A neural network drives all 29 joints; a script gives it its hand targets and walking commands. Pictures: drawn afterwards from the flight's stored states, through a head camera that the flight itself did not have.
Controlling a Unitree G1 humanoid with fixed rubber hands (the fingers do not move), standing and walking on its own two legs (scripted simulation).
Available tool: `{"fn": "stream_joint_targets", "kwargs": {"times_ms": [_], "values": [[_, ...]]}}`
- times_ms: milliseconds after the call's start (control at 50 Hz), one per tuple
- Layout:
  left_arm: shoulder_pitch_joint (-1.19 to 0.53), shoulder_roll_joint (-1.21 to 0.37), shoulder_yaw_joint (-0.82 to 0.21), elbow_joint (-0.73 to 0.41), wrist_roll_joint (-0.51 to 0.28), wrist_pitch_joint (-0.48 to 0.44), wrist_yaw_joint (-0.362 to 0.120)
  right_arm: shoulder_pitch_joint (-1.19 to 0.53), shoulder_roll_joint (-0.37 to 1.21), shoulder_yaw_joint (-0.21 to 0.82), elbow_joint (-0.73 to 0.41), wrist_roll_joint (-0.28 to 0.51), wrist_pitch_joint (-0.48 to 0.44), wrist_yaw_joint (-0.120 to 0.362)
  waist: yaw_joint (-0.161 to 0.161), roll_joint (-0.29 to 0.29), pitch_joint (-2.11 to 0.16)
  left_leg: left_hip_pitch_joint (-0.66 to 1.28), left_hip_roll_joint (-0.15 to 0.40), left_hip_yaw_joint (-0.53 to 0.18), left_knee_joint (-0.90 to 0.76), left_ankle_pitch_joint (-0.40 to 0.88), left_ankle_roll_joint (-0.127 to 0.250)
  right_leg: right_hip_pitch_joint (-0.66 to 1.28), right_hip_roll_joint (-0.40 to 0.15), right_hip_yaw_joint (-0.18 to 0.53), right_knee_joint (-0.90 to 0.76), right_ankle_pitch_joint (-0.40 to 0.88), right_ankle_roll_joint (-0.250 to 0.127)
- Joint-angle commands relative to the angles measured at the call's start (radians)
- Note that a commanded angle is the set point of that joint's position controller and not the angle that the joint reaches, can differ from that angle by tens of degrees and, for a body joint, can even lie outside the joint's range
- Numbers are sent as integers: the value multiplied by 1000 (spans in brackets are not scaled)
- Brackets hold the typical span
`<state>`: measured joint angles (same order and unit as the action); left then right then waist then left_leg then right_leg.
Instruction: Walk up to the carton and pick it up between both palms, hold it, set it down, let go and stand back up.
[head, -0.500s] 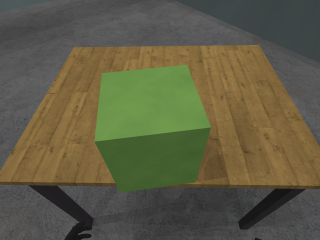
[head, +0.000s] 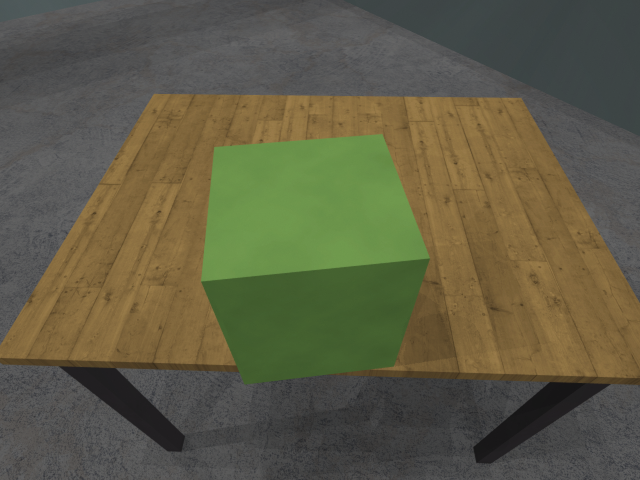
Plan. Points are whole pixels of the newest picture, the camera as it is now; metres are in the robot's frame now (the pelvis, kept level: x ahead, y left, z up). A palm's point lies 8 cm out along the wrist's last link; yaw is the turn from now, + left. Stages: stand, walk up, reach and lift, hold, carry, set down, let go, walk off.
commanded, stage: walk up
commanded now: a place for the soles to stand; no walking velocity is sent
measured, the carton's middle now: (310, 264) +0.37 +0.03 +0.06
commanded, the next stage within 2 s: reach and lift in 1.06 s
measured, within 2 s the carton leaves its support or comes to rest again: neither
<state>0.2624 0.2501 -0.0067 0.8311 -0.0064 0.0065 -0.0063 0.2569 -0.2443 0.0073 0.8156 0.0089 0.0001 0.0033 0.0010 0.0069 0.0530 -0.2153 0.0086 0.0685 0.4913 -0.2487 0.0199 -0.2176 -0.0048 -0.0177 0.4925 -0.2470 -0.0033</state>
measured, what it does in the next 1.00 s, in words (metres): stands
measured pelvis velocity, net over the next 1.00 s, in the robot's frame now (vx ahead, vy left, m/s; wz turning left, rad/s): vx -0.02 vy -0.01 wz -0.02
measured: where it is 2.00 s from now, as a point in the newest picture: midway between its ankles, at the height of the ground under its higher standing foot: outside the picture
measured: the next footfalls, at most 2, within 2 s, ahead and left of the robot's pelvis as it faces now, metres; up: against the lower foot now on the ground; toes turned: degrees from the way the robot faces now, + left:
none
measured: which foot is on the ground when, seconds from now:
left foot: down 0.00-1.00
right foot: down 0.00-1.00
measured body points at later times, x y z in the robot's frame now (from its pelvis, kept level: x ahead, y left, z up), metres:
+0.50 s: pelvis -0.03 -0.01 +0.00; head -0.01 -0.02 +0.44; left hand +0.05 +0.26 -0.13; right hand +0.05 -0.27 -0.14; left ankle +0.01 +0.11 -0.74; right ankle +0.01 -0.12 -0.74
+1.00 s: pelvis -0.02 -0.01 -0.01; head +0.00 -0.02 +0.44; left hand +0.07 +0.25 -0.13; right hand +0.05 -0.27 -0.14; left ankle +0.01 +0.11 -0.74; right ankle +0.01 -0.12 -0.74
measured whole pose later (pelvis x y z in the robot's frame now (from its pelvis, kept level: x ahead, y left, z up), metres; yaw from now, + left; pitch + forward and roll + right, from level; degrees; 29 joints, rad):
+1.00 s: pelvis -0.02 -0.01 -0.01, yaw -1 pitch -1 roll +0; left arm 0.25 0.25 0.01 0.82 0.00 0.02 -0.01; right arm 0.29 -0.26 -0.02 0.81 0.00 0.00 -0.01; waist -0.01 0.01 0.05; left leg -0.27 0.03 0.06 0.54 -0.25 0.00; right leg -0.29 0.02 0.00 0.55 -0.24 -0.02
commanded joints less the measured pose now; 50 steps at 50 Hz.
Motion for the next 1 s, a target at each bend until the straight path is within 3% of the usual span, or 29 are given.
{"fn": "stream_joint_targets", "kwargs": {"times_ms": [0, 60, 160, 180, 260, 380, 520, 620, 660, 700, 820, 880, 920, 980], "values": [[-22, 170, 51, -81, 5, -20, 10, 1, -185, -57, -84, -3, -24, -13, -6, 0, -15, -29, 135, -146, -115, 103, 21, -21, -90, 109, -77, 138, -29], [3, 175, 53, -80, 6, -23, 12, 9, -182, -58, -84, -8, -24, -18, -1, 4, -78, 9, 139, -140, -81, 203, 36, 3, -93, 108, -54, 200, -35], [6, 162, 55, -72, 3, -12, 11, -11, -181, -61, -87, -4, -15, -18, 8, 27, -59, -49, 139, -155, -110, 49, 39, 2, -84, 107, -53, 97, -32], [0, 168, 59, -71, 3, -11, 10, -10, -176, -62, -86, -6, -13, -18, 4, -2, -49, -51, 133, -150, -108, 14, 36, -21, -85, 114, -64, 65, -35], [4, 168, 62, -72, 10, -11, 8, 1, -192, -73, -85, -9, -10, -18, 1, 4, -13, -73, 139, -177, -140, -122, 34, -66, -72, 122, -79, -43, -34], [-8, 180, 67, -81, 6, -17, 7, 12, -181, -71, -84, -12, -13, -16, -6, -5, -17, -61, 105, -151, -106, -135, 25, -105, -94, 162, -123, -128, -43], [5, 181, 68, -81, 5, -21, 6, 25, -173, -69, -87, -12, -20, -17, -2, -34, -38, -22, 98, -134, -68, -60, 22, -117, -98, 174, -129, -80, -46], [4, 173, 65, -82, 2, -15, 5, 47, -173, -66, -82, -14, -21, -17, -5, -17, -30, -33, 104, -154, -84, -93, 22, -128, -90, 174, -121, -106, -44], [7, 174, 66, -84, 8, -13, 6, 39, -189, -70, -83, -11, -22, -16, 3, 19, -18, -80, 118, -164, -108, -103, 27, -89, -75, 151, -89, -70, -36], [19, 168, 66, -87, 7, -15, 6, 29, -186, -70, -90, -13, -22, -18, 11, 0, -12, -83, 129, -174, -112, -101, 35, -91, -68, 153, -76, -31, -35], [-16, 175, 66, -94, 2, -18, 6, 60, -159, -66, -82, -15, -19, -19, -11, -38, -40, -9, 85, -120, -41, -34, 14, -125, -108, 201, -140, -60, -56], [-9, 174, 65, -92, 3, -14, 7, 67, -164, -68, -82, -13, -22, -19, -12, -19, -51, -11, 94, -134, -56, -46, 17, -122, -99, 186, -130, -81, -49], [-10, 170, 62, -94, 3, -13, 6, 53, -169, -67, -80, -16, -25, -21, -5, -29, -37, -23, 108, -143, -66, -18, 20, -112, -84, 165, -104, -22, -40], [-1, 164, 63, -94, 6, -14, 7, 48, -176, -69, -85, -11, -25, -20, 5, 5, -44, -60, 123, -151, -78, -1, 28, -64, -77, 155, -70, 52, -38]]}}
